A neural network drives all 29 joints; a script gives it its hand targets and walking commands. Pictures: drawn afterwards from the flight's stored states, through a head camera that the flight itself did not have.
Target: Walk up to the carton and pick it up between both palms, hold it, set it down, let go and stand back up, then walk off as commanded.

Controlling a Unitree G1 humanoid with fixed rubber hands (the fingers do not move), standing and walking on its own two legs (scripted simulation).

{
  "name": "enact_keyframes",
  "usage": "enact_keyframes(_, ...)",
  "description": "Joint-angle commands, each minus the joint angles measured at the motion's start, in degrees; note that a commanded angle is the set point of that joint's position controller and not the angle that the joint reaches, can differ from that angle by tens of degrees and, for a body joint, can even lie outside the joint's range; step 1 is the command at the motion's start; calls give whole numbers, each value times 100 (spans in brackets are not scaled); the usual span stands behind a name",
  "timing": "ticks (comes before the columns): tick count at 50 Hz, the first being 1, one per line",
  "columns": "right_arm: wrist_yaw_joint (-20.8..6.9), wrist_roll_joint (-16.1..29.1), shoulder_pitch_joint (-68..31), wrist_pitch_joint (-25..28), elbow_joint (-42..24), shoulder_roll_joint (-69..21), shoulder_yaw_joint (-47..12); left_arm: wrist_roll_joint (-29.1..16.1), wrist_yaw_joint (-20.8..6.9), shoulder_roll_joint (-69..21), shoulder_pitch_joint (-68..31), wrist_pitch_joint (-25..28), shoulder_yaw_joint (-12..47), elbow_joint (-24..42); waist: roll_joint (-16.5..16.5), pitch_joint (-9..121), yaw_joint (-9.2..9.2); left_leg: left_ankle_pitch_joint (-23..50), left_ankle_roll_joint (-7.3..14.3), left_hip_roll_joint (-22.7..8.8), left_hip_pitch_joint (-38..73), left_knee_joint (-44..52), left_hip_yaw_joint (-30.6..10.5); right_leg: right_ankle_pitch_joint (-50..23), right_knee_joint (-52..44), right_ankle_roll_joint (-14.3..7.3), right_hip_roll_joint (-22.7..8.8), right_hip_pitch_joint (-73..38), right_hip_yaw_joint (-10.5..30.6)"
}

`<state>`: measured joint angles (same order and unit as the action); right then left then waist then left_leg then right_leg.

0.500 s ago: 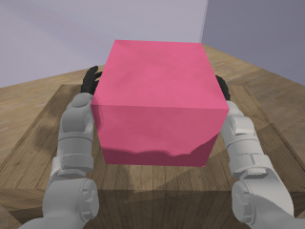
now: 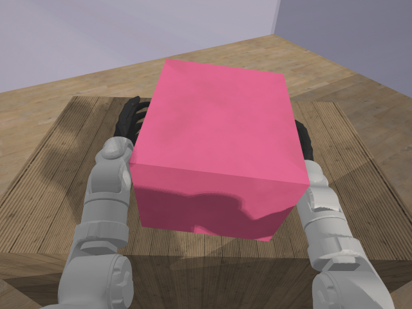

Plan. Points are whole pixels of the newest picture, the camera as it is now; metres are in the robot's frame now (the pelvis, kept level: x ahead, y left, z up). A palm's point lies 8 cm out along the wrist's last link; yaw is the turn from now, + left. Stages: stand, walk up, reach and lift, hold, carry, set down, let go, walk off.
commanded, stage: set down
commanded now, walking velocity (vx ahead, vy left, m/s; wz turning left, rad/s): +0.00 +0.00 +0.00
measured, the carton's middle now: (215, 147) +0.39 +0.00 +0.13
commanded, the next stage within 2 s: none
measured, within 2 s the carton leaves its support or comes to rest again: neither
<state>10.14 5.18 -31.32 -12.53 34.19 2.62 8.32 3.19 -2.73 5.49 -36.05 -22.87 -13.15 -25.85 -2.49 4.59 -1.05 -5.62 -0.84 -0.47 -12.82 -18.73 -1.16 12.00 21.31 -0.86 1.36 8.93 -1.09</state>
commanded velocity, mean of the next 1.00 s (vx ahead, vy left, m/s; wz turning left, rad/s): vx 0.00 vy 0.00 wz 0.00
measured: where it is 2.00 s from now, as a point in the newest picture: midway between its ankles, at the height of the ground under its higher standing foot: outside the picture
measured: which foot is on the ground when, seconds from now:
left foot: down 0.00-1.00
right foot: down 0.00-1.00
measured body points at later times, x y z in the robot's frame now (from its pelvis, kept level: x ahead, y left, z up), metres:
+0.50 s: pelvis +0.01 +0.00 +0.00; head -0.01 +0.02 +0.45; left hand +0.41 +0.17 +0.13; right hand +0.38 -0.17 +0.10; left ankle +0.05 +0.13 -0.75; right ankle -0.01 -0.10 -0.75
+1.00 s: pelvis +0.02 +0.00 +0.00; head +0.01 +0.02 +0.45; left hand +0.42 +0.17 +0.11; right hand +0.39 -0.17 +0.08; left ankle +0.05 +0.13 -0.75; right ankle -0.01 -0.10 -0.75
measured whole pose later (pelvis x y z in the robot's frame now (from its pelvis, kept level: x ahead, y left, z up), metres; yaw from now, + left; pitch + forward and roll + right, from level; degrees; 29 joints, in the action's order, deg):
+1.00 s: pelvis +0.02 +0.00 +0.00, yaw +0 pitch +1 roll +1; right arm 7.3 -4.1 -31.6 -2.3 42.9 -1.1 16.4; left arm 3.2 -4.3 5.5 -36.2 -7.1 -14.4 -41.1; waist -2.7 2.9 -1.0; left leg -6.8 -0.9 -0.1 -12.8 -18.6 -1.2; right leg 13.3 21.3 -0.9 1.0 8.9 -1.1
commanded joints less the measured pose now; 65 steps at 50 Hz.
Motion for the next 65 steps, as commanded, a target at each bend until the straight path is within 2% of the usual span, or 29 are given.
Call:
enact_keyframes(1, -709, 317, -5351, 816, -2639, -3292, -2655, 14, -662, -3605, -3479, 434, 2502, 1205, 265, 2672, 7, 1143, 5, 324, 1713, -2, 184, -2747, -451, 359, 25, -1292, 104)
enact_keyframes(5, -778, -15, -5360, 819, -1960, -3044, -2142, 185, -769, -3485, -3425, 470, 2084, 456, 219, 2175, -52, 438, 53, 281, 1548, 200, 217, -1805, -604, 376, 3, -1037, 26)
enact_keyframes(7, -840, -202, -5313, 826, -1750, -3015, -2005, 333, -834, -3186, -3448, 485, 1703, 98, 90, 1872, 87, 158, 124, 301, 1451, 320, 308, -1551, -671, 426, -56, -1001, 74)
enact_keyframes(8, -836, -315, -5308, 827, -1606, -3003, -1809, 334, -869, -3177, -3524, 520, 1658, -108, -19, 1539, -27, -205, 152, 266, 1324, 411, 298, -1199, -675, 440, -52, -843, 8)
enact_keyframes(9, -869, -343, -5430, 948, -1711, -3010, -1792, 280, -883, -3193, -3683, 574, 1707, 79, 129, 1919, 51, -80, 188, 294, 1381, 400, 322, -1250, -691, 413, -102, -945, 18)
enact_keyframes(12, -901, -465, -5402, 1052, -1539, -3090, -1603, 196, -845, -3319, -3965, 803, 1890, -44, 94, 2103, -109, -84, 144, 258, 1367, 375, 304, -1008, -704, 383, -54, -836, -33)
enact_keyframes(13, -919, -523, -5260, 1034, -1293, -3082, -1536, 260, -835, -3260, -3855, 863, 1854, -168, 306, 1957, -60, -152, 133, 255, 1278, 395, 325, -1096, -634, 361, -86, -851, -6)
enact_keyframes(14, -977, -555, -5499, 1095, -1510, -3167, -1626, 212, -833, -3189, -3994, 913, 1732, -256, 94, 2090, 25, -208, 169, 278, 1195, 385, 355, -1079, -611, 379, -82, -968, 20)
enact_keyframes(17, -960, -575, -5548, 1245, -1591, -3312, -1782, 167, -799, -3249, -4180, 1168, 1857, -165, 205, 2673, 60, 235, 130, 324, 1203, 282, 407, -1885, -429, 439, -106, -1225, 42)
enact_keyframes(20, -1007, -669, -5524, 1318, -1422, -3373, -1752, 139, -758, -3279, -4150, 1306, 1872, -256, 176, 2472, 66, 129, 127, 303, 1060, 303, 370, -1685, -463, 443, -74, -1206, 3)
enact_keyframes(24, -958, -778, -5140, 1283, -1186, -3208, -1482, 327, -824, -3055, -3864, 1271, 1597, -758, 62, 2114, -35, 202, 115, 312, 1095, 306, 406, -1828, -521, 469, -111, -1153, 50)
enact_keyframes(26, -970, -761, -5103, 1370, -1282, -3370, -1723, 297, -842, -3118, -3903, 1374, 1632, -394, 50, 2564, 37, 558, 113, 347, 1091, 239, 443, -2534, -317, 533, -144, -1479, 60)
enact_keyframes(30, -922, -754, -4951, 1442, -1367, -3449, -1741, 228, -812, -3260, -3960, 1483, 1875, -312, 201, 2756, -136, 767, 26, 322, 1082, 166, 385, -2997, -230, 522, -132, -1606, 54)
enact_keyframes(34, -938, -927, -4843, 1330, -837, -3301, -1459, 483, -908, -2963, -3769, 1433, 1393, -867, 87, 2183, -46, 359, 118, 318, 868, 325, 445, -2511, -334, 571, -189, -1569, 30)
enact_keyframes(38, -987, -991, -4794, 1491, -872, -3399, -1472, 402, -872, -3067, -3967, 1652, 1618, -743, 235, 2499, -92, 838, 28, 287, 1009, 165, 407, -2698, -237, 512, -130, -1384, 13)
enact_keyframes(40, -983, -883, -4974, 1705, -1243, -3490, -1651, 277, -788, -3326, -4028, 1802, 1878, -500, 311, 3062, -113, 1258, -60, 327, 1040, -2, 379, -3336, -118, 522, -107, -1557, 21)
enact_keyframes(41, -953, -908, -5030, 1690, -1311, -3456, -1590, 271, -790, -3341, -3995, 1804, 1887, -672, 212, 3041, -227, 1301, -80, 301, 1071, 10, 370, -3411, -181, 510, -93, -1554, -5)
enact_keyframes(42, -972, -956, -4950, 1679, -1150, -3529, -1554, 300, -792, -3262, -4179, 1851, 1816, -660, 335, 3069, -171, 1183, -62, 301, 1033, 10, 364, -3363, -151, 496, -142, -1615, 32)
enact_keyframes(46, -958, -1238, -4732, 1543, -569, -3465, -1137, 535, -928, -2902, -4170, 1848, 1328, -1255, 94, 2381, -135, 378, 96, 299, 676, 318, 472, -2602, -281, 608, -234, -1544, 56)
enact_keyframes(50, -1043, -1319, -4641, 1625, -257, -3363, -900, 524, -918, -2956, -4282, 1991, 1337, -1308, 292, 2196, -301, 432, -1, 270, 724, 343, 455, -2415, -307, 541, -159, -1331, -32)
enact_keyframes(51, -1045, -1257, -4893, 1768, -756, -3573, -1218, 453, -901, -3031, -4267, 2083, 1439, -1281, 156, 2657, -54, 744, 16, 289, 787, 183, 495, -2792, -195, 579, -183, -1364, 31)
enact_keyframes(53, -1036, -1460, -4869, 1783, -545, -3542, -1025, 463, -884, -2974, -4493, 2206, 1395, -1465, 57, 2706, -245, 645, 30, 267, 625, 212, 473, -2763, -209, 592, -189, -1351, -27)
enact_keyframes(54, -1050, -1452, -4946, 1862, -680, -3647, -997, 459, -867, -2988, -4553, 2264, 1323, -1445, 208, 2836, -126, 703, -5, 289, 576, 179, 509, -2921, -161, 583, -185, -1538, 25)
enact_keyframes(57, -1093, -1532, -4761, 1882, -342, -3588, -937, 458, -821, -3029, -4578, 2416, 1392, -1597, 196, 2613, -288, 607, -40, 268, 628, 185, 447, -2668, -226, 537, -178, -1320, 1)
enact_keyframes(58, -1100, -1518, -4818, 1886, -415, -3609, -944, 540, -845, -2852, -4540, 2444, 1207, -1732, 97, 2586, -101, 468, 40, 290, 369, 199, 537, -2732, -185, 575, -226, -1425, 91)
enact_keyframes(59, -1126, -1481, -4879, 1865, -369, -3566, -880, 457, -859, -2893, -4713, 2465, 1205, -1641, 151, 2589, -223, 300, 46, 303, 391, 273, 510, -2575, -180, 587, -226, -1444, 61)
enact_keyframes(60, -1131, -1608, -4708, 1863, -214, -3645, -866, 640, -873, -2888, -4451, 2478, 1028, -1876, 72, 2384, -93, 305, 53, 267, 393, 293, 535, -2627, -139, 605, -234, -1427, 57)
enact_keyframes(62, -1140, -1626, -4668, 1884, -40, -3613, -765, 604, -847, -2864, -4681, 2546, 1140, -1747, 231, 2454, -202, 354, 16, 253, 302, 294, 520, -2671, -139, 595, -236, -1376, 35)
enact_keyframes(65, -1195, -1727, -4598, 1921, 45, -3567, -611, 650, -872, -2944, -4522, 2557, 986, -2041, 204, 2246, -137, 271, 24, 248, 477, 330, 538, -2205, -243, 531, -210, -1184, 5)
